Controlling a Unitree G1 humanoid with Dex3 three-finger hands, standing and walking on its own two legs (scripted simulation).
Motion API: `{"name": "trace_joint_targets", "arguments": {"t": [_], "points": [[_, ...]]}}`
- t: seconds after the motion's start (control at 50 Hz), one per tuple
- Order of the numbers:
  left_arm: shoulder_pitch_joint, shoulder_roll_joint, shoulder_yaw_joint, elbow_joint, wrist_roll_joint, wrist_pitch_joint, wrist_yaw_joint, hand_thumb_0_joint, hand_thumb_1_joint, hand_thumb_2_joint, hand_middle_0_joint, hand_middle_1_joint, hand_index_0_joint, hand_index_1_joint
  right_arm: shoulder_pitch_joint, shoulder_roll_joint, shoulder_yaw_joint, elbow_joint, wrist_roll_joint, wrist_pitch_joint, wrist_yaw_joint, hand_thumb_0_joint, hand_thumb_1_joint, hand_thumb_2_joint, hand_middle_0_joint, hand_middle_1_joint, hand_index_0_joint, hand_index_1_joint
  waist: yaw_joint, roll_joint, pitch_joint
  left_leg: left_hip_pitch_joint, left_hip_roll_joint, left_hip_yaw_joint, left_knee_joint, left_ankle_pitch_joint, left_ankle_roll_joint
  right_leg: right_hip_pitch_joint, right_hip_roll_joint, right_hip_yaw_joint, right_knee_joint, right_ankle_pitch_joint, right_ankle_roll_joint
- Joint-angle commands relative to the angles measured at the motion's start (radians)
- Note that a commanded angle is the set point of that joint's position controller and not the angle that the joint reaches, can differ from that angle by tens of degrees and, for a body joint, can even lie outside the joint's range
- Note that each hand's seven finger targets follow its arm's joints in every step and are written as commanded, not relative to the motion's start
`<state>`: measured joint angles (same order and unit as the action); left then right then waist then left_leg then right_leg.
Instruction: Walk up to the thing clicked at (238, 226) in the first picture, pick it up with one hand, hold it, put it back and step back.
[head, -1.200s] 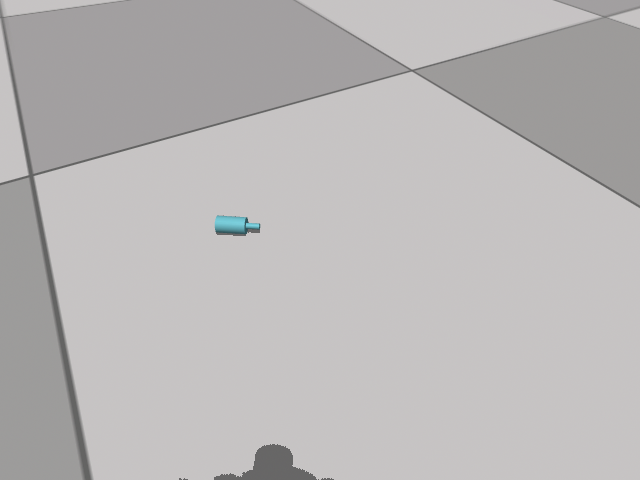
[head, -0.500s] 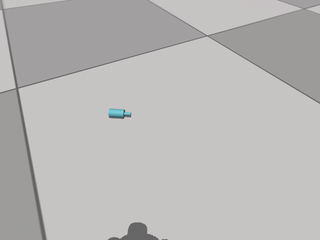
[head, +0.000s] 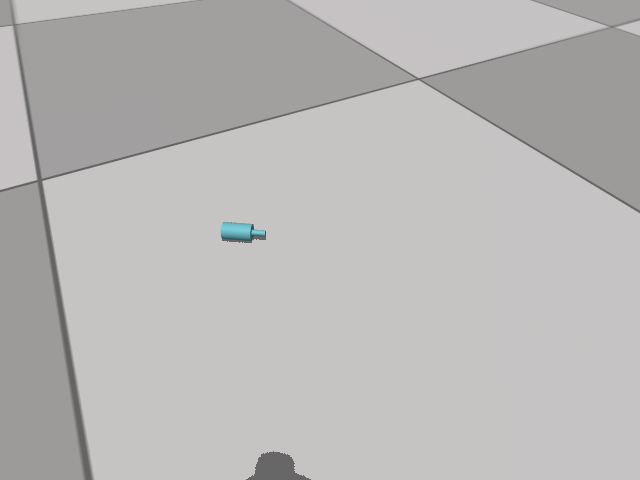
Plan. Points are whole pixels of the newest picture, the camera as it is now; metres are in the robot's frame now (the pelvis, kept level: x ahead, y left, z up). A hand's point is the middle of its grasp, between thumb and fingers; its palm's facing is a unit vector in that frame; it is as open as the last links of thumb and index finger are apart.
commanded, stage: walk up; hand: left
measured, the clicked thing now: (244, 232) +1.22 +0.36 -0.74
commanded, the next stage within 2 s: none
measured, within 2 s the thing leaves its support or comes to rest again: neither
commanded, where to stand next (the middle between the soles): +0.81 +0.17 m, yaw -1 degrees
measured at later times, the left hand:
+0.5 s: hand (67, 444) +0.21 +0.38 -0.15, palm faces -0.05 -0.93 -0.37, open 7.4 cm
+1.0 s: hand (111, 327) +0.39 +0.38 -0.14, palm faces +0.00 -0.92 -0.40, open 7.4 cm
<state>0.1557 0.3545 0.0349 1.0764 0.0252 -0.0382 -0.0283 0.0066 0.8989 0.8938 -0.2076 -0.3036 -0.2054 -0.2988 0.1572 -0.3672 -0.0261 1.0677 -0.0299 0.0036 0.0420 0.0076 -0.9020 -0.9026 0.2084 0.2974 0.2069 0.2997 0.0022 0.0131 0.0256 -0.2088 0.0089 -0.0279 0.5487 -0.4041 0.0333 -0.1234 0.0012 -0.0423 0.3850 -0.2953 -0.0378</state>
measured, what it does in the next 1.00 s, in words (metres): walks ahead: left foot, then right foot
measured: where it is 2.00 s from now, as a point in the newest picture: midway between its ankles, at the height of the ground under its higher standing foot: (271, 337)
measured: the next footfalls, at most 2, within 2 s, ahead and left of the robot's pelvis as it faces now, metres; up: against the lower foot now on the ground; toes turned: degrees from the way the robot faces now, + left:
left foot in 0.24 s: +0.17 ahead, +0.21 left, +0.00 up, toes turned +5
right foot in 0.64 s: +0.38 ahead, -0.04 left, +0.00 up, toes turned -4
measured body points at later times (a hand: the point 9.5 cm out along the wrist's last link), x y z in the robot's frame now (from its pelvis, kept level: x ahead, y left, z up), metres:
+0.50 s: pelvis +0.15 +0.09 -0.01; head +0.16 +0.10 +0.44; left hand +0.21 +0.42 -0.13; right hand +0.19 -0.22 -0.12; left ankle +0.13 +0.21 -0.75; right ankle +0.23 -0.05 -0.71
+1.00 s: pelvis +0.37 +0.10 -0.01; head +0.40 +0.09 +0.44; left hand +0.39 +0.43 -0.11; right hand +0.49 -0.22 -0.12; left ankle +0.48 +0.26 -0.72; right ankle +0.34 -0.04 -0.75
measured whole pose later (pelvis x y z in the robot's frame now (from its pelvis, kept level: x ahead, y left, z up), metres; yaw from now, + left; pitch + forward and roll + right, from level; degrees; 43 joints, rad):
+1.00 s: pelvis +0.37 +0.10 -0.01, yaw +2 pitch -1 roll -1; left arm 0.36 0.42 0.04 0.85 0.01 -0.10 -0.04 0.01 0.90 0.89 -0.21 -0.30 -0.21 -0.30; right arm 0.23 -0.44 -0.08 0.84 -0.02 -0.02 0.10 0.01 -0.90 -0.90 0.21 0.30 0.20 0.30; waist 0.04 0.04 0.07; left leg -0.48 0.11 0.01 0.69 -0.23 0.01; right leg -0.14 -0.04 -0.09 0.49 -0.32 0.00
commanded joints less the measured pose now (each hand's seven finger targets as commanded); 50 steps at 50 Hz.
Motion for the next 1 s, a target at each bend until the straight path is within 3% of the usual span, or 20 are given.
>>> {"name": "trace_joint_targets", "arguments": {"t": [0.0, 0.04, 0.12, 0.18, 0.2, 0.22, 0.24, 0.26, 0.3, 0.36, 0.44, 0.54, 0.6, 0.62, 0.64, 0.66, 0.68, 0.78, 0.9, 0.98], "points": [[0.065, 0.340, 0.106, -0.096, 0.007, -0.052, 0.018, 0.000, 0.900, 0.900, -0.200, -0.300, -0.200, -0.300, -0.128, -0.236, -0.084, -0.158, -0.019, -0.038, 0.017, 0.000, -0.900, -0.900, 0.200, 0.300, 0.200, 0.300, 0.071, -0.058, 0.102, -0.502, 0.087, -0.101, 0.337, 0.000, -0.004, 0.155, -0.408, 0.486, -0.280, -0.377, -0.234], [0.014, 0.345, 0.109, -0.131, 0.010, -0.054, 0.015, 0.000, 0.900, 0.900, -0.200, -0.300, -0.200, -0.300, -0.052, -0.246, -0.097, -0.160, -0.011, -0.038, 0.035, 0.000, -0.900, -0.900, 0.200, 0.300, 0.200, 0.300, 0.023, -0.101, 0.031, -0.401, 0.100, -0.065, 0.289, -0.003, -0.024, 0.136, -0.328, 0.335, -0.264, -0.328, -0.188], [-0.006, 0.355, 0.108, -0.177, 0.008, -0.055, -0.001, 0.000, 0.900, 0.900, -0.200, -0.300, -0.200, -0.300, -0.047, -0.216, -0.111, -0.188, -0.016, -0.038, 0.056, 0.000, -0.900, -0.900, 0.200, 0.300, 0.200, 0.300, 0.014, -0.183, 0.082, -0.189, 0.092, 0.018, 0.108, 0.083, -0.041, -0.075, -0.260, 0.166, -0.215, -0.220, -0.143], [-0.026, 0.333, 0.096, -0.192, 0.003, -0.043, -0.008, 0.000, 0.900, 0.900, -0.200, -0.300, -0.200, -0.300, 0.115, -0.227, -0.135, -0.143, -0.016, -0.043, 0.050, 0.000, -0.900, -0.900, 0.200, 0.300, 0.200, 0.300, -0.073, -0.091, 0.033, 0.112, 0.027, 0.122, -0.001, 0.200, -0.035, -0.250, -0.203, 0.067, -0.029, -0.240, -0.109], [0.009, 0.296, 0.081, -0.195, 0.006, -0.038, -0.009, 0.000, 0.900, 0.900, -0.200, -0.300, -0.200, -0.300, 0.199, -0.259, -0.152, -0.119, -0.018, -0.048, 0.040, 0.000, -0.900, -0.900, 0.200, 0.300, 0.200, 0.300, -0.111, 0.007, -0.023, 0.266, 0.001, 0.124, -0.005, 0.138, -0.017, -0.323, -0.162, 0.019, 0.154, -0.149, -0.097], [0.071, 0.231, 0.062, -0.195, 0.003, -0.031, -0.014, 0.000, 0.900, 0.900, -0.200, -0.300, -0.200, -0.300, 0.315, -0.322, -0.174, -0.100, -0.026, -0.054, 0.025, 0.000, -0.900, -0.900, 0.200, 0.300, 0.200, 0.300, -0.154, 0.220, -0.077, 0.380, 0.090, -0.057, -0.137, -0.103, 0.038, -0.427, -0.064, -0.047, 0.505, -0.136, -0.060], [0.084, 0.175, 0.045, -0.214, -0.018, -0.034, -0.007, 0.000, 0.900, 0.900, -0.200, -0.300, -0.200, -0.300, 0.326, -0.414, -0.176, -0.134, -0.029, -0.068, 0.018, 0.000, -0.900, -0.900, 0.200, 0.300, 0.200, 0.300, -0.149, 0.379, -0.052, 0.325, 0.339, -0.612, -0.392, -0.431, 0.131, -0.605, 0.092, 0.035, 0.749, -0.301, -0.023], [0.026, 0.285, 0.060, -0.215, -0.012, -0.033, 0.008, 0.000, 0.900, 0.900, -0.200, -0.300, -0.200, -0.300, 0.229, -0.447, -0.179, -0.170, 0.006, -0.066, 0.020, 0.000, -0.900, -0.900, 0.200, 0.300, 0.200, 0.300, -0.122, 0.208, 0.015, 0.135, 0.421, -0.737, -0.444, -0.545, 0.233, -0.555, 0.000, 0.167, 0.805, -0.293, -0.038], [0.131, 0.308, 0.058, -0.171, -0.033, -0.030, 0.000, 0.000, 0.900, 0.900, -0.200, -0.300, -0.200, -0.300, 0.101, -0.358, -0.144, -0.216, 0.014, -0.073, 0.010, 0.000, -0.900, -0.900, 0.200, 0.300, 0.200, 0.300, -0.017, 0.103, 0.062, 0.094, 0.316, -0.428, -0.352, -0.329, 0.176, -0.537, -0.066, 0.176, 0.776, -0.121, -0.030], [0.182, 0.311, 0.071, -0.135, -0.027, -0.031, -0.016, 0.000, 0.900, 0.900, -0.200, -0.300, -0.200, -0.300, 0.102, -0.306, -0.123, -0.230, 0.016, -0.088, 0.009, 0.000, -0.900, -0.900, 0.200, 0.300, 0.200, 0.300, 0.000, 0.139, 0.064, 0.009, 0.247, -0.233, -0.366, -0.139, 0.156, -0.415, -0.089, 0.113, 0.626, -0.019, 0.011], [0.091, 0.283, 0.071, -0.193, -0.015, -0.030, -0.035, 0.000, 0.900, 0.900, -0.200, -0.300, -0.200, -0.300, 0.131, -0.315, -0.124, -0.259, 0.010, -0.095, 0.012, 0.000, -0.900, -0.900, 0.200, 0.300, 0.200, 0.300, -0.016, 0.141, 0.126, -0.021, 0.270, -0.166, -0.387, -0.073, 0.204, -0.396, -0.120, 0.053, 0.423, 0.006, 0.036], [0.026, 0.250, 0.072, -0.232, -0.013, -0.047, -0.042, 0.000, 0.900, 0.900, -0.200, -0.300, -0.200, -0.300, 0.168, -0.301, -0.117, -0.286, 0.019, -0.090, 0.013, 0.000, -0.900, -0.900, 0.200, 0.300, 0.200, 0.300, -0.037, 0.101, 0.072, 0.044, 0.224, -0.069, -0.276, 0.176, 0.172, -0.292, -0.072, -0.012, 0.228, 0.119, 0.011], [0.165, 0.254, 0.087, -0.198, -0.014, -0.059, -0.025, 0.000, 0.900, 0.900, -0.200, -0.300, -0.200, -0.300, 0.143, -0.269, -0.104, -0.316, 0.025, -0.077, 0.007, 0.000, -0.900, -0.900, 0.200, 0.300, 0.200, 0.300, 0.049, 0.016, -0.018, -0.061, 0.176, 0.008, -0.028, 0.348, 0.114, 0.021, -0.011, -0.046, 0.149, 0.154, -0.008], [0.266, 0.293, 0.106, -0.179, -0.011, -0.067, -0.012, 0.000, 0.900, 0.900, -0.200, -0.300, -0.200, -0.300, 0.170, -0.225, -0.083, -0.321, 0.024, -0.077, 0.006, 0.000, -0.900, -0.900, 0.200, 0.300, 0.200, 0.300, 0.097, -0.101, -0.079, -0.145, 0.112, 0.060, 0.193, 0.319, 0.088, 0.187, -0.036, -0.001, 0.114, 0.083, -0.022], [0.370, 0.391, 0.136, -0.184, -0.005, -0.076, 0.004, 0.000, 0.900, 0.900, -0.200, -0.300, -0.200, -0.300, 0.195, -0.172, -0.064, -0.348, 0.025, -0.080, 0.007, 0.000, -0.900, -0.900, 0.200, 0.300, 0.200, 0.300, 0.135, -0.307, -0.152, -0.320, -0.004, 0.116, 0.508, 0.081, 0.033, 0.321, -0.291, 0.384, -0.001, -0.080, -0.100], [0.344, 0.436, 0.135, -0.197, -0.022, -0.073, 0.003, 0.000, 0.900, 0.900, -0.200, -0.300, -0.200, -0.300, 0.186, -0.242, -0.081, -0.338, 0.026, -0.070, -0.001, 0.000, -0.900, -0.900, 0.200, 0.300, 0.200, 0.300, 0.113, -0.260, -0.130, -0.447, -0.043, 0.024, 0.619, -0.146, 0.020, 0.293, -0.445, 0.727, -0.135, -0.190, -0.228], [0.281, 0.411, 0.125, -0.230, -0.029, -0.072, 0.004, 0.000, 0.900, 0.900, -0.200, -0.300, -0.200, -0.300, 0.158, -0.284, -0.091, -0.315, 0.021, -0.065, -0.009, 0.000, -0.900, -0.900, 0.200, 0.300, 0.200, 0.300, 0.094, -0.122, -0.058, -0.454, 0.011, -0.062, 0.686, -0.122, 0.013, 0.185, -0.452, 0.706, -0.137, -0.200, -0.267], [0.158, 0.320, 0.091, -0.273, -0.028, -0.083, 0.009, 0.000, 0.900, 0.900, -0.200, -0.300, -0.200, -0.300, 0.220, -0.235, -0.090, -0.253, 0.019, -0.050, 0.017, 0.000, -0.900, -0.900, 0.200, 0.300, 0.200, 0.300, 0.003, -0.155, 0.049, -0.333, 0.078, -0.033, 0.500, 0.088, -0.017, -0.079, -0.256, 0.234, -0.137, 0.045, -0.179], [0.175, 0.348, 0.103, -0.303, -0.015, -0.091, 0.005, 0.000, 0.900, 0.900, -0.200, -0.300, -0.200, -0.300, 0.068, -0.216, -0.100, -0.312, 0.004, -0.052, 0.049, 0.000, -0.900, -0.900, 0.200, 0.300, 0.200, 0.300, 0.037, -0.142, 0.054, -0.273, 0.105, 0.035, 0.173, 0.181, -0.037, -0.114, -0.255, 0.141, -0.133, -0.036, -0.181], [0.174, 0.363, 0.099, -0.308, -0.022, -0.083, 0.004, 0.000, 0.900, 0.900, -0.200, -0.300, -0.200, -0.300, 0.049, -0.211, -0.104, -0.319, 0.007, -0.068, 0.052, 0.000, -0.900, -0.900, 0.200, 0.300, 0.200, 0.300, 0.016, -0.126, 0.011, -0.128, 0.072, 0.086, 0.049, 0.214, -0.010, -0.107, -0.273, 0.120, -0.027, 0.120, -0.155]]}}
